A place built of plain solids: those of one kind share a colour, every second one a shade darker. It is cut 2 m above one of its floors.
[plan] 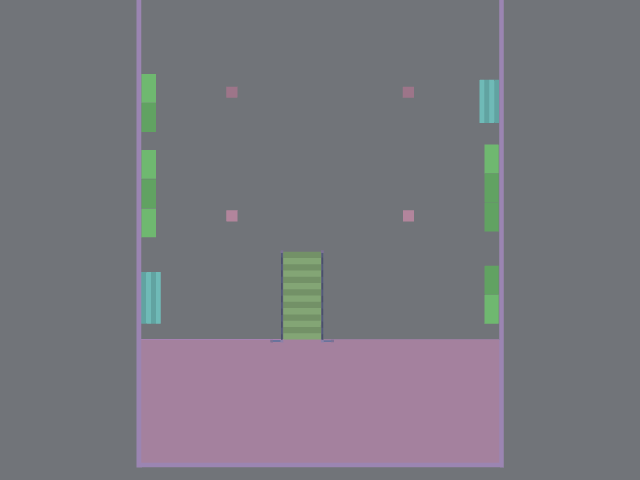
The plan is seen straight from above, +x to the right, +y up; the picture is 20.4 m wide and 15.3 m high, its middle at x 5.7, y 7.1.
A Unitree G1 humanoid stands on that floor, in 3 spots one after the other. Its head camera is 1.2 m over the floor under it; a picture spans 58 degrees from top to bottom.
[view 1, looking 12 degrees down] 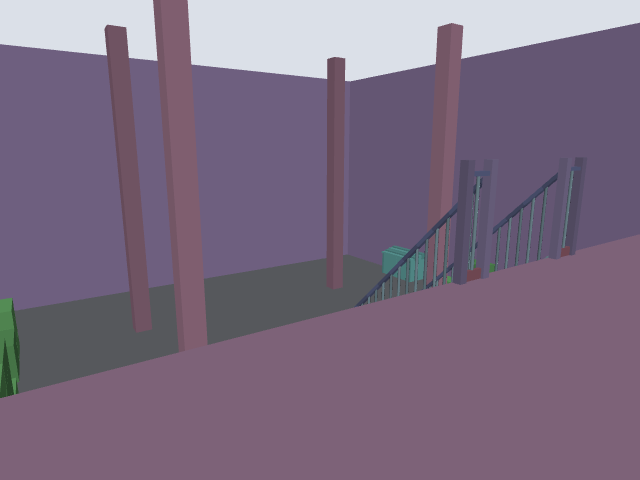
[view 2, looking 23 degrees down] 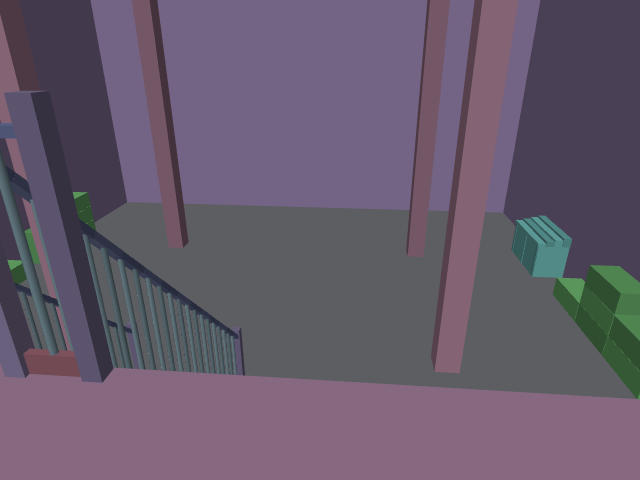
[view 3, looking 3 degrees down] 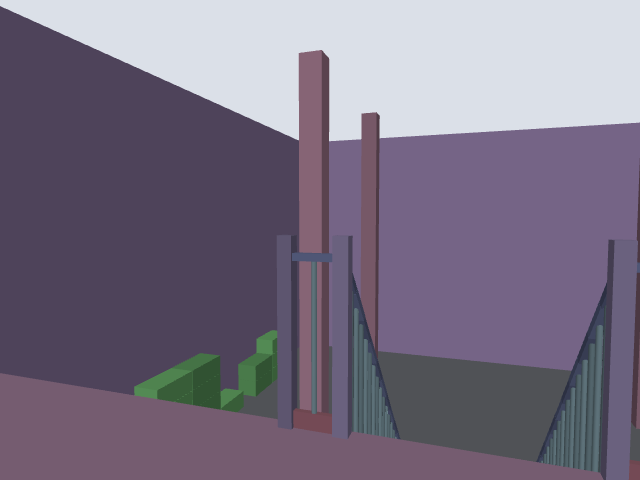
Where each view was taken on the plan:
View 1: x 1.00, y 1.47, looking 56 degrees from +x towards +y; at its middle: wall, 16.57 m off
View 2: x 7.13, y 2.55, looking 95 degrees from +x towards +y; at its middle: ground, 10.75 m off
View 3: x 5.13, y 1.63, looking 109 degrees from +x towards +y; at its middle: post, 6.42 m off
